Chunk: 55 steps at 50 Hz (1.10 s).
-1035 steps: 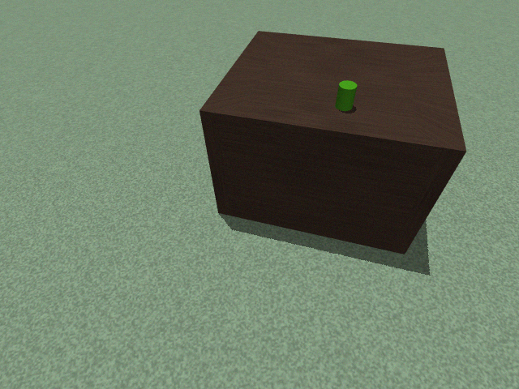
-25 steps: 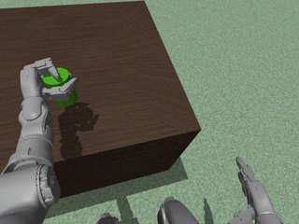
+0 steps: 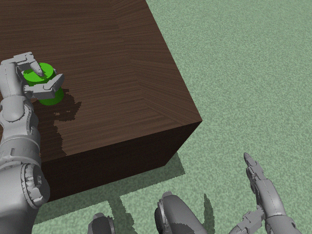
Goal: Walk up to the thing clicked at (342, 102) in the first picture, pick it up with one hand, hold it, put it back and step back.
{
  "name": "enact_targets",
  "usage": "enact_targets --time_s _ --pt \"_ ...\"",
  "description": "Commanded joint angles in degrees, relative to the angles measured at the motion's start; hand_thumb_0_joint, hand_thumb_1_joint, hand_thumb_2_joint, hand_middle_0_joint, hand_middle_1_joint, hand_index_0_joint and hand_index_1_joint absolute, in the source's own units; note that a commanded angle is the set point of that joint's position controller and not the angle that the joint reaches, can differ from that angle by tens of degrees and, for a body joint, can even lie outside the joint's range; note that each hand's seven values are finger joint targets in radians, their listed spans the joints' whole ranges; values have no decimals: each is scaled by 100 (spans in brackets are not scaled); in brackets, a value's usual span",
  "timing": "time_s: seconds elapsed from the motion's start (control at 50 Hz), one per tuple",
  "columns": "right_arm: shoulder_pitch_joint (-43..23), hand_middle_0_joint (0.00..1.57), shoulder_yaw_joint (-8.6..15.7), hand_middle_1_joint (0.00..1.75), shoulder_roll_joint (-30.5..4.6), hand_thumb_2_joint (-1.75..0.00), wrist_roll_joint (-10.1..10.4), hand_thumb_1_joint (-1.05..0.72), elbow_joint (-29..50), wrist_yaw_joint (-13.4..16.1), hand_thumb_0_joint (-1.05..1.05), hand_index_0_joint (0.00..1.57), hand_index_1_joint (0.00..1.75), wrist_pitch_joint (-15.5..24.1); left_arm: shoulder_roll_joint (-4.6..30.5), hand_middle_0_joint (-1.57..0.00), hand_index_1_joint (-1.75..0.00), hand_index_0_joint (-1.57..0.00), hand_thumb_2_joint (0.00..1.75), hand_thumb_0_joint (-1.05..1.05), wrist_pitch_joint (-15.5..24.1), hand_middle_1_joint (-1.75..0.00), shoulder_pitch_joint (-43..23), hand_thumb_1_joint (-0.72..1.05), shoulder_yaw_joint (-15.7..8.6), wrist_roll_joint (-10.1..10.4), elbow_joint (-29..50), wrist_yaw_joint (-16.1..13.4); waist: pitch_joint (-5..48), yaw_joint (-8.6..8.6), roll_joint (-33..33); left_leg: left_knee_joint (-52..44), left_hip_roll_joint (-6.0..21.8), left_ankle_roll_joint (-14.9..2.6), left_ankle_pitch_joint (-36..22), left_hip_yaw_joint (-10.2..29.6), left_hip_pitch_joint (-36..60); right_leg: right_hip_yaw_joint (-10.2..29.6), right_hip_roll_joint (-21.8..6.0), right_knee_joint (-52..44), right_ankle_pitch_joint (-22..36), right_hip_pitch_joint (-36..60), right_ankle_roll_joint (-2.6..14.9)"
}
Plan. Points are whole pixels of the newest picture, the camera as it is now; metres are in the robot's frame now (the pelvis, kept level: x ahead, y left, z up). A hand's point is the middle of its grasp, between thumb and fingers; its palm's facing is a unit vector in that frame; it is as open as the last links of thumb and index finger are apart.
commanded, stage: lower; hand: left
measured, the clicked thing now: (45, 85) +0.53 +0.18 +0.01
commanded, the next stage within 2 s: loosen in 0.46 s
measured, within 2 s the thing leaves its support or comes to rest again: rests again in 0.30 s
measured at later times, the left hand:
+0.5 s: hand (48, 82) +0.54 +0.17 +0.01, palm faces +0.10 -0.99 +0.00, open 5.4 cm
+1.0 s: hand (48, 81) +0.54 +0.17 +0.01, palm faces +0.11 -0.99 +0.00, open 9.4 cm
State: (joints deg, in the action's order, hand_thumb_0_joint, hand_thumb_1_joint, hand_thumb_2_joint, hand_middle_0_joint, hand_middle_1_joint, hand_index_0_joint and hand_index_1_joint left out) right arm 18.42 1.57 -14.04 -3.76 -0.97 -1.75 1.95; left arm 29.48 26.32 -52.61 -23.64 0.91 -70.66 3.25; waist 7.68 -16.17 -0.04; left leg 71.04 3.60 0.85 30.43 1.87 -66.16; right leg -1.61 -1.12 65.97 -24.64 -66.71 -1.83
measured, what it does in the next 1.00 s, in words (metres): stands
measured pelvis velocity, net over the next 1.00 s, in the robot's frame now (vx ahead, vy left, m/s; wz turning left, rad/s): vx -0.01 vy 0.00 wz -0.01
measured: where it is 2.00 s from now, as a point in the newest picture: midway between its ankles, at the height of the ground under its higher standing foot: outside the picture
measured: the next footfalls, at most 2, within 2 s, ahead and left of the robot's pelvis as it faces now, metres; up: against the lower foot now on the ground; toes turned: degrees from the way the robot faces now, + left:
none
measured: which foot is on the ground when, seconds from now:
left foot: down 0.00-1.00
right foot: down 0.00-1.00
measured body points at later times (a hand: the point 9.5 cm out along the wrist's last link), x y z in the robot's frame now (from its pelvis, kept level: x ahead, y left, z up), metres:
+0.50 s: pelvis +0.00 +0.01 -0.02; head +0.16 +0.05 +0.40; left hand +0.53 +0.22 +0.01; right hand +0.16 -0.26 +0.00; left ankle +0.02 +0.12 -0.63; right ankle +0.06 -0.14 -0.63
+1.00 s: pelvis -0.01 +0.00 -0.02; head +0.16 +0.05 +0.39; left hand +0.53 +0.22 +0.01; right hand +0.15 -0.27 +0.00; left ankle +0.02 +0.12 -0.63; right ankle +0.06 -0.14 -0.63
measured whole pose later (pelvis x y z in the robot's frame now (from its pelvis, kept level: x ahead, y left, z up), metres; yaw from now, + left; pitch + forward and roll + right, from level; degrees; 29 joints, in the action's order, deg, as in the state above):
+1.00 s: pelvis -0.01 +0.00 -0.02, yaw -1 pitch +28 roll -4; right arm 19.8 1.5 -14.9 -4.0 4.8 -2.2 0.7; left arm 31.2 27.1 -54.7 -24.1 0.0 -71.3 1.9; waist 8.4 -18.0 -0.1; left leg 76.8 3.6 0.5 31.9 2.1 -73.0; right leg -1.4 -1.0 71.1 -25.6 -73.4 -2.2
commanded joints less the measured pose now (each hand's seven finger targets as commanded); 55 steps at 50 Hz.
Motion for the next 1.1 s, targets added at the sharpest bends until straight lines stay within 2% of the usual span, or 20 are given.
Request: enact_targets --time_s 0.0,0.06,0.16,0.24,0.32,0.36,0.48,0.54,0.56,0.62,0.7,0.78,0.82,0.84,0.86,0.88,0.9,0.94,0.98,1.08 --pt "161 5 558 5 -879 -5 61 54 1302 59 0 5 5 280 1322 -140 -145 -141 130 0 497 -145 -2741 41 -139 126 1460 -1 3660 -68 1075 -728 -241 -160 -1965 7 1879 3 200 -541 1789 2088 259" --pt "250 5 688 5 -971 -5 37 54 979 78 0 5 5 246 1303 -139 -144 -140 130 0 526 -144 -2737 45 -86 85 1429 6 3337 -88 1367 -739 -197 -88 -1985 65 1987 -80 244 -454 1552 1531 314" --pt "173 5 623 5 -956 -5 49 53 1278 64 0 5 5 268 1262 -139 -144 -140 130 0 580 -144 -3028 44 -30 134 1866 18 3791 -64 1530 -668 -162 -32 -2407 135 2299 -127 258 -318 1758 1555 341" --pt "344 5 707 5 -1026 -5 4 53 1092 54 0 5 5 228 1278 -137 -143 -137 130 0 536 -142 -2767 45 -82 72 1508 -46 3646 -145 1576 -551 -161 -42 -2484 124 2208 -102 248 -261 1814 1405 336" --pt "217 5 742 5 -1015 -5 8 54 1193 46 0 5 5 211 1276 -137 -144 -138 131 0 567 -143 -2791 46 -89 23 1506 -150 3447 -120 1537 -570 -176 -48 -2192 109 1987 -98 255 -250 1631 1357 337" --pt "320 5 589 5 -907 -5 -14 54 1187 17 0 5 5 217 1123 -139 -145 -139 132 0 585 -144 -2818 45 -13 6 1466 -136 3483 -179 1492 -518 -164 -67 -2201 114 1958 -100 256 -231 1642 1318 333" --pt "209 5 707 5 -1044 -5 5 54 1456 28 0 5 5 203 1367 -137 -144 -137 131 0 580 -144 -2644 40 -136 -46 1169 -180 3537 -215 1297 -447 -196 -107 -2011 96 1687 -65 247 -181 1624 1470 308" --pt "313 5 720 5 -1007 -5 -21 54 1350 25 0 5 5 176 1199 -136 -143 -136 131 0 607 -142 -2759 43 -35 -84 1229 -213 3356 -289 1428 -416 -198 -96 -1909 94 1616 -65 248 -180 1511 1201 316" --pt "310 5 692 5 -1032 -5 -9 54 1455 17 0 5 5 172 1176 -140 -139 -142 124 0 575 -140 -2550 46 -39 -111 961 -211 3254 -285 1354 -465 -172 -68 -1881 134 1635 -107 269 -165 1414 1112 337" --pt "360 5 761 5 -1075 -4 -4 53 1467 8 0 5 5 169 1258 -125 -116 -130 100 0 589 -120 -2675 27 -76 -53 1270 -170 3529 -269 1560 -454 -139 -29 -2088 158 1873 -137 277 -120 1499 1119 348" --pt "423 5 639 5 -965 -4 13 53 1569 -1 0 5 5 168 1278 -111 -97 -115 74 0 564 -101 -2846 16 -65 -6 1409 -142 3524 -268 1439 -410 -190 -67 -1992 107 1629 -97 259 -116 1580 1328 317" --pt "295 5 711 5 -1037 -4 -8 53 1468 10 0 5 5 158 1200 -99 -79 -102 55 0 507 -83 -2681 0 -63 -63 1088 -145 3156 -287 1498 -497 -155 -47 -1498 145 1575 -107 267 -163 1064 878 342" --pt "247 5 725 5 -1061 -5 -14 52 1557 34 0 5 5 168 1206 -83 -69 -86 53 0 485 -70 -2691 -8 -15 -80 1065 -147 3222 -330 1427 -490 -161 -67 -1382 128 1599 -95 264 -224 1026 956 321" --pt "224 5 722 5 -1046 -5 -15 52 1658 40 0 5 5 185 1259 -78 -64 -79 46 0 535 -65 -3026 -13 13 -75 1527 -159 3387 -310 1447 -489 -190 -79 -1293 109 1537 -79 249 -215 1020 1114 312" --pt "329 5 691 5 -1050 -5 -10 52 1594 45 0 5 5 166 1382 -74 -58 -75 41 0 491 -60 -2821 -17 -94 -91 1234 -168 3374 -282 1396 -494 -192 -77 -1373 111 1513 -89 246 -199 1085 1194 307" --pt "232 5 693 5 -1039 -5 10 52 1683 48 0 5 5 177 1296 -70 -54 -71 38 0 496 -55 -2865 -18 -49 -49 1336 -145 3419 -245 1399 -493 -191 -66 -1403 109 1592 -88 258 -192 1087 1180 319" --pt "378 5 695 5 -1031 -5 -1 52 1540 49 0 5 5 162 1231 -66 -50 -66 34 0 455 -51 -2687 -21 -69 -38 1024 -136 3359 -329 1468 -453 -170 -62 -1590 118 1611 -98 257 -160 1215 1092 322" --pt "271 5 704 5 -1047 -5 18 52 1662 57 0 5 5 156 1318 -59 -43 -58 29 0 464 -42 -2714 -24 -116 -28 1089 -134 3353 -289 1320 -453 -179 -77 -1514 128 1553 -89 268 -179 1158 1099 313" --pt "436 5 682 5 -1040 -5 -10 52 1543 55 0 5 5 141 1333 -54 -38 -53 26 0 455 -38 -2689 -29 -112 -41 1186 -132 3418 -280 1412 -416 -187 -68 -1731 110 1569 -89 257 -140 1357 1175 316" --pt "338 5 696 5 -1025 -5 2 52 1574 46 0 5 5 150 1313 -41 -26 -40 17 0 472 -25 -2690 -35 -113 -28 1260 -96 3312 -234 1379 -414 -217 -91 -1603 66 1373 -45 235 -137 1315 1232 310"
